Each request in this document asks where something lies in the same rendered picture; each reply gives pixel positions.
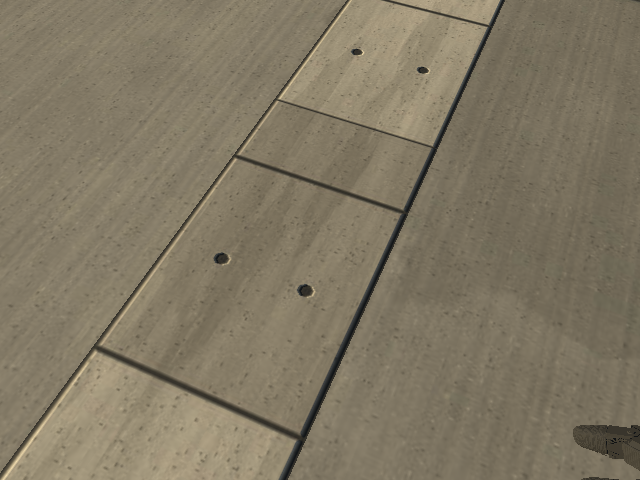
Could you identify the right robot hand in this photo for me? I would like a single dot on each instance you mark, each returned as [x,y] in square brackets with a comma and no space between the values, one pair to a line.
[617,442]

